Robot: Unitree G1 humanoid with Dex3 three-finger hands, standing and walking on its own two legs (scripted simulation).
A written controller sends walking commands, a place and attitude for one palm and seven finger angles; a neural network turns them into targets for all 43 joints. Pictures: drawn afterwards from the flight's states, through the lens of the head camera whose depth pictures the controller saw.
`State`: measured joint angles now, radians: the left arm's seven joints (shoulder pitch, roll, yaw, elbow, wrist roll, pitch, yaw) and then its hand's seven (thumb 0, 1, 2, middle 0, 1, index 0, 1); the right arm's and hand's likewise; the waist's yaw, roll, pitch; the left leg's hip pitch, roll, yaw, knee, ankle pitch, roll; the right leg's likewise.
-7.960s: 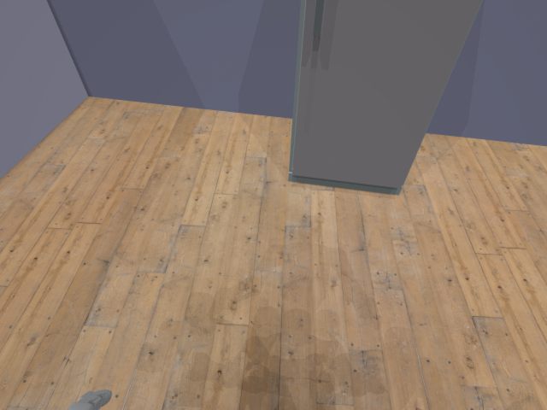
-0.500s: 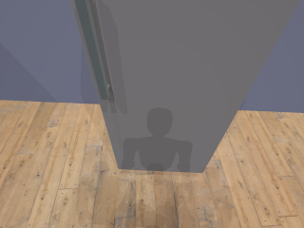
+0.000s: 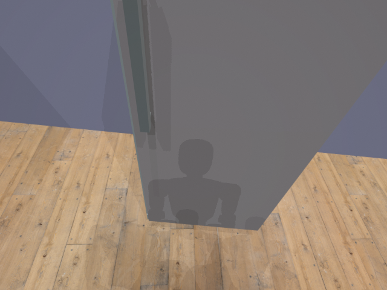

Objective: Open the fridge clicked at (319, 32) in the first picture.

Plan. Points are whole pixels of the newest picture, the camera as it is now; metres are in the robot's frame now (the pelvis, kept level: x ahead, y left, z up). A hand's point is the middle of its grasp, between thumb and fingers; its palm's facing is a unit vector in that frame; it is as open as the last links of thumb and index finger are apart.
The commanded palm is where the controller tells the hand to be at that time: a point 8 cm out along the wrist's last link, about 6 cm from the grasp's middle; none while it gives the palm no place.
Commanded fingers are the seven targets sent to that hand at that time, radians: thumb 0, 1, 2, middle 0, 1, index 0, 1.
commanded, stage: come to a stop and stand still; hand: left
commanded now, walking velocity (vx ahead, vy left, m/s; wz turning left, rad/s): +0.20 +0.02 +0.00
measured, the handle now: (140, 58) +0.49 +0.17 +0.22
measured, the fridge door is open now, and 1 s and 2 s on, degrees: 0 0 0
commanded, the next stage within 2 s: look again from close up in 1.56 s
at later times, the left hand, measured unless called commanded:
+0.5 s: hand out of the picture +0.14 +0.15 -0.17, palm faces +0.08 -0.97 -0.21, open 7.3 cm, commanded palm none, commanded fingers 0.00 0.90 0.90 -0.20 -0.30 -0.20 -0.30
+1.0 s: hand out of the picture -0.03 +0.15 -0.17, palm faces +0.09 -0.98 -0.19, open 7.4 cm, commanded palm none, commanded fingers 0.00 0.90 0.90 -0.20 -0.30 -0.20 -0.30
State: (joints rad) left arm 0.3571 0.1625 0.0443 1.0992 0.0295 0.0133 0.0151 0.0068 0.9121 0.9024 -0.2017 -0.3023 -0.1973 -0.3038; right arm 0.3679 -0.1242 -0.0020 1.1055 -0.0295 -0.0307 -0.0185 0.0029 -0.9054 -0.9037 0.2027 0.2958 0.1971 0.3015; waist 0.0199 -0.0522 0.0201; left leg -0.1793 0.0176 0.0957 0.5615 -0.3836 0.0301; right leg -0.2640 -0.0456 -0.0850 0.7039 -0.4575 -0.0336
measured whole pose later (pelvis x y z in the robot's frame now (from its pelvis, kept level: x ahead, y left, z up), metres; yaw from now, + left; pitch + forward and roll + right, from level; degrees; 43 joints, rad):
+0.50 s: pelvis +0.05 -0.03 +0.00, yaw +3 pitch -1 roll +2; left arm 0.11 0.14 0.05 0.97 0.03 -0.01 0.05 0.00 0.92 0.90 -0.20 -0.30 -0.20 -0.30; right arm 0.25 -0.13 -0.05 1.06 0.00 0.02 -0.04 0.00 -0.91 -0.90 0.20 0.30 0.20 0.30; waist -0.02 -0.03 0.11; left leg -0.36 0.01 0.03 0.96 -0.54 -0.02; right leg -0.37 -0.03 -0.10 0.57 -0.18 -0.06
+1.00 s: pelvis +0.02 -0.01 +0.00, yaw +2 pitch +0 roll +0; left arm 0.36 0.13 0.02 1.10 0.03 -0.01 0.02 0.01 0.91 0.90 -0.20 -0.30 -0.19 -0.30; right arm 0.29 -0.16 -0.01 1.07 -0.01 0.00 -0.03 0.01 -0.92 -0.90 0.21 0.30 0.20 0.30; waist 0.02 0.02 0.05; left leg -0.23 0.02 0.06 0.53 -0.28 0.00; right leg -0.19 0.02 -0.05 0.51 -0.31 -0.04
